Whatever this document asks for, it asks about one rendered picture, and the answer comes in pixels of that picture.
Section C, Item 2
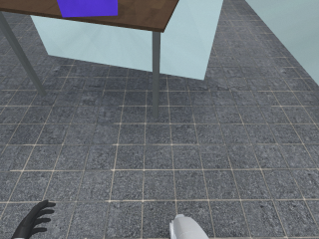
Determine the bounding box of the carton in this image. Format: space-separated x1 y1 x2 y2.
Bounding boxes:
57 0 118 18

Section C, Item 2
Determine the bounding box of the robot right thigh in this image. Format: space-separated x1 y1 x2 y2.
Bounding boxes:
169 216 209 239

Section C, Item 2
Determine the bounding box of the left robot hand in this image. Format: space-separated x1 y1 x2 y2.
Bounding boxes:
11 199 56 239

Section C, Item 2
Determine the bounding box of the table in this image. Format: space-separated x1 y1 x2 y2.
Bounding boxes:
0 0 179 119

